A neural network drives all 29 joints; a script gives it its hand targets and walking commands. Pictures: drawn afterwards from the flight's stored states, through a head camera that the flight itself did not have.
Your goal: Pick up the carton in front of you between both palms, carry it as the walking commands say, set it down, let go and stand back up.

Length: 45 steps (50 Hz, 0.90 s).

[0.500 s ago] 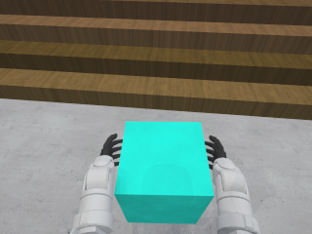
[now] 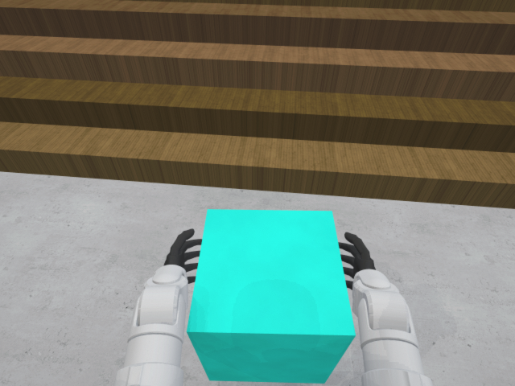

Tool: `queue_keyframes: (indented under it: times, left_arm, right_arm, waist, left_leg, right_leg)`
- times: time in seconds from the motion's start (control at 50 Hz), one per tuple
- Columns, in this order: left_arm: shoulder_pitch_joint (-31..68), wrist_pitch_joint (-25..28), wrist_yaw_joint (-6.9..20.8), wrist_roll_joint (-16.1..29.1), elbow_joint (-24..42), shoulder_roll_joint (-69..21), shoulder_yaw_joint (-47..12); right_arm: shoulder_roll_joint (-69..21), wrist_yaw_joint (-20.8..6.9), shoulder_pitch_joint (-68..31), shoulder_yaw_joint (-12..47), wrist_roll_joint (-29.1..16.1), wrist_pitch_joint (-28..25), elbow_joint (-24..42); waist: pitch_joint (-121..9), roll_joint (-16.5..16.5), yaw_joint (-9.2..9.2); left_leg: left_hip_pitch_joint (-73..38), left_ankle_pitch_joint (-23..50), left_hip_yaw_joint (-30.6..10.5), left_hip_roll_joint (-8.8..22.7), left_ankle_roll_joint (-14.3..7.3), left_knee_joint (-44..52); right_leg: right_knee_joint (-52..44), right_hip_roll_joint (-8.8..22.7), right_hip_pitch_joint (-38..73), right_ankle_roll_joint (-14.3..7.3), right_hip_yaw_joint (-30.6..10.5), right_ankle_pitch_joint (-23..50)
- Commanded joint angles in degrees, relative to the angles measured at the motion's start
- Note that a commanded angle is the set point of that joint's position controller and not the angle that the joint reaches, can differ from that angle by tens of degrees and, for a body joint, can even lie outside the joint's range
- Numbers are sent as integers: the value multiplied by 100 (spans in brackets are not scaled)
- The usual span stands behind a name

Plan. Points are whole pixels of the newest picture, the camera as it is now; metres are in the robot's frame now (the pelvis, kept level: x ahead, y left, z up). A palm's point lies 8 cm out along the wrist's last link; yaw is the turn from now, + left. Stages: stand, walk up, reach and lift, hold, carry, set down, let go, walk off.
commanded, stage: reach and lift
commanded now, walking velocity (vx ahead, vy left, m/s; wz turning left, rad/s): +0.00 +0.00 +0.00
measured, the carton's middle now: (268, 299) +0.28 +0.00 -0.04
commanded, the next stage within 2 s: hold in 0.04 s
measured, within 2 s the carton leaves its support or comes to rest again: neither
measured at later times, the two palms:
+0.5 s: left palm (171, 275) +0.27 +0.15 +0.05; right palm (367, 279) +0.27 -0.15 +0.05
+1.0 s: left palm (183, 203) +0.40 +0.15 +0.08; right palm (351, 203) +0.41 -0.15 +0.08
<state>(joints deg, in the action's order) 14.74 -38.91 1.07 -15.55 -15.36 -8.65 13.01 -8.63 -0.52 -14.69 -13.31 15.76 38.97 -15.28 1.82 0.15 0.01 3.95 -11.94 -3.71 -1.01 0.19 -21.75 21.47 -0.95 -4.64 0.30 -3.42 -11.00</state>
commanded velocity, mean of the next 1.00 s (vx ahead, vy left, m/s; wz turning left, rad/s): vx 0.30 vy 0.00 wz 0.00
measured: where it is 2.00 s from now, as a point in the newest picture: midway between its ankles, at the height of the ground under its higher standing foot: (245, 274)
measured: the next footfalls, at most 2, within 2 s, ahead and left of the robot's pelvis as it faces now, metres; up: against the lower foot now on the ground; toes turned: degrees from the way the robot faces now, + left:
right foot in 0.86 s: +0.16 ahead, -0.10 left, +0.00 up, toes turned -9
left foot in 1.22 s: +0.43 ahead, +0.14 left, +0.00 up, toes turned +14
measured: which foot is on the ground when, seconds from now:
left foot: down 0.00-0.88, up 0.90-1.00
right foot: down 0.00-0.64, up 0.66-0.84, down 0.86-1.00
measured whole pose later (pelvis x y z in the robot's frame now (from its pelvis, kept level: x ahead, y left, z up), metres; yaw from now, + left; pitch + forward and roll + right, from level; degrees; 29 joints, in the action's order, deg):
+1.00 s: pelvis +0.14 +0.00 +0.00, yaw +2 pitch +6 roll +0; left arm 8.9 -68.5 -4.9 -6.7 14.7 -7.6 4.5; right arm -7.5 5.6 -7.9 -8.6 5.0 68.7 16.2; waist -10.2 -0.2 -0.5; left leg 26.0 -25.8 5.3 3.7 -0.6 -54.0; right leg 23.9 1.9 -14.6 -2.2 11.8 -15.2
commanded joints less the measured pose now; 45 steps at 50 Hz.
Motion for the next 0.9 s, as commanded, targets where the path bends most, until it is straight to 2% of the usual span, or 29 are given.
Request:
queue_keyframes:
  times: [0.0,0.12,0.24,0.4,0.42,0.44,0.46,0.48,0.52,0.54,0.56,0.58,0.6,0.62,0.64,0.66,0.68,0.7,0.72,0.74,0.78,0.82,0.84,0.86,0.88]
  left_arm:
    - [2567,141,1200,1285,250,-5224,-2974]
    - [2345,-93,1137,1547,850,-5195,-3393]
    - [2336,-326,1110,1317,637,-4885,-3022]
    - [2995,-258,1194,1375,509,-5088,-3084]
    - [3193,-314,1196,1479,412,-5086,-3156]
    - [3152,-329,1186,1496,524,-5081,-3178]
    - [3206,-355,1167,1543,644,-5089,-3259]
    - [3290,-380,1154,1578,732,-5106,-3288]
    - [3117,-498,1072,1690,897,-5084,-3455]
    - [2958,-599,1012,1730,993,-5014,-3573]
    - [2883,-735,951,1779,1171,-4951,-3702]
    - [2884,-894,897,1837,1362,-4866,-3795]
    - [3031,-1058,880,1935,1555,-4814,-3896]
    - [3166,-1238,860,2077,1721,-4770,-4057]
    - [3270,-1425,839,2231,1860,-4741,-4187]
    - [3330,-1618,822,2386,1951,-4697,-4286]
    - [3355,-1785,822,2601,2055,-4761,-4462]
    - [3373,-1927,836,2836,2146,-4888,-4586]
    - [3304,-2052,833,3015,2268,-4964,-4673]
    - [3231,-2159,825,3139,2407,-5027,-4735]
    - [2995,-2361,789,3264,2675,-5099,-4789]
    - [2535,-2559,751,3238,2851,-5099,-4700]
    - [2322,-2659,742,3181,2939,-5076,-4647]
    - [2087,-2755,724,3096,3019,-5014,-4591]
    - [1886,-2792,697,2948,3017,-4843,-4500]
  right_arm:
    - [-5216,-1269,-2596,3002,-1322,-132,260]
    - [-5193,-1216,-2383,3432,-1569,102,871]
    - [-4904,-1190,-2376,3073,-1375,325,628]
    - [-5117,-1258,-3043,3147,-1431,262,525]
    - [-5099,-1261,-3209,3247,-1477,299,481]
    - [-5098,-1255,-3203,3244,-1578,324,496]
    - [-5101,-1244,-3294,3347,-1677,338,648]
    - [-5123,-1239,-3408,3440,-1744,362,747]
    - [-5098,-1194,-3379,3635,-1892,482,926]
    - [-5106,-1174,-3318,3774,-2020,580,1041]
    - [-5100,-1160,-3293,3923,-2159,711,1187]
    - [-5085,-1149,-3329,4045,-2299,869,1319]
    - [-5037,-1142,-3382,4093,-2395,1027,1394]
    - [-4953,-1108,-3298,4158,-2488,1201,1433]
    - [-4805,-1063,-3174,4168,-2537,1373,1487]
    - [-4720,-1001,-3000,4184,-2533,1552,1516]
    - [-4638,-932,-2937,4225,-2587,1719,1739]
    - [-4604,-874,-3058,4255,-2664,1866,2047]
    - [-4628,-830,-3078,4350,-2774,2003,2334]
    - [-4674,-803,-3072,4461,-2886,2122,2602]
    - [-4773,-789,-2905,4640,-3082,2356,2970]
    - [-4832,-813,-2626,4713,-3190,2576,3184]
    - [-4856,-831,-2361,4739,-3205,2671,3231]
    - [-4825,-857,-2252,4738,-3212,2760,3292]
    - [-4868,-905,-2329,4751,-3315,2882,3462]
  waist:
    - [-1439,5,1]
    - [-1698,-13,11]
    - [-849,8,9]
    - [-1098,5,18]
    - [-1475,-87,-37]
    - [-1476,-104,5]
    - [-1303,-173,-2]
    - [-1224,-283,-1]
    - [-1629,-672,54]
    - [-1816,-875,41]
    - [-1892,-853,25]
    - [-1907,-752,11]
    - [-1821,-520,4]
    - [-1631,136,-38]
    - [-1471,1251,-102]
    - [-1147,1457,-133]
    - [-1091,1082,-152]
    - [-1270,847,-145]
    - [-1476,753,-148]
    - [-1644,800,-154]
    - [-1838,977,-142]
    - [-2039,677,-67]
    - [-2212,408,-69]
    - [-2524,-267,31]
    - [-2450,-1598,111]
  left_leg:
    - [-194,1275,-84,-433,24,243]
    - [-473,1725,-124,-424,34,305]
    - [-145,652,-47,-385,3,481]
    - [-58,241,-36,-366,-26,359]
    - [559,-818,-27,599,-70,-4]
    - [856,-2083,-189,488,-81,104]
    - [1243,-2903,-119,388,-61,5]
    - [1489,-2809,30,306,-4,-256]
    - [1508,-1312,552,50,97,-1163]
    - [1397,-997,701,1,96,-1338]
    - [1215,-1034,761,19,46,-1078]
    - [826,-1144,835,-10,-10,-734]
    - [593,-1523,698,36,-65,-286]
    - [448,-2155,-139,564,-203,276]
    - [110,-3030,-1562,1443,-550,1061]
    - [-164,-2978,-2508,2034,-919,1424]
    - [-129,-2548,-2579,2142,-1125,1443]
    - [-195,-2007,-2196,2071,-1122,1320]
    - [-268,-1501,-1639,1894,-1015,1201]
    - [-235,-1131,-1170,1677,-894,1110]
    - [-56,-702,-498,1350,-732,878]
    - [578,-719,114,1071,-593,249]
    - [1310,-769,359,970,-502,-295]
    - [2277,-998,684,808,-308,-1442]
    - [3878,-1570,1157,359,-38,-2679]
  right_leg:
    - [-180,-450,478,3,-90,1179]
    - [-254,-448,720,29,-130,1609]
    - [-397,-412,413,-18,-75,554]
    - [-283,-385,356,-31,-49,182]
    - [13,566,-227,-56,-13,-904]
    - [-183,536,-420,-102,-188,-2208]
    - [-309,549,-710,-136,-279,-3141]
    - [-354,631,-775,-192,-391,-3271]
    - [-540,1002,-586,-425,-828,-2584]
    - [-645,1202,-652,-551,-1044,-2458]
    - [-637,1253,-862,-632,-1001,-2541]
    - [-570,1171,-1241,-606,-806,-2767]
    - [-336,955,-1609,-476,-446,-3036]
    - [451,608,-2078,-260,81,-2800]
    - [1860,201,-2821,-5,751,-2111]
    - [2365,177,-3594,55,914,-1754]
    - [2371,409,-3706,0,731,-1664]
    - [2097,477,-3533,-14,696,-1632]
    - [1822,400,-3263,5,832,-1508]
    - [1540,260,-2896,41,1030,-1255]
    - [857,59,-2175,70,1344,-817]
    - [-96,-49,-751,79,1643,-151]
    - [-200,214,329,5,1393,-111]
    - [-432,1065,1509,-204,301,-845]
    - [-785,2356,2220,-901,-1760,-1678]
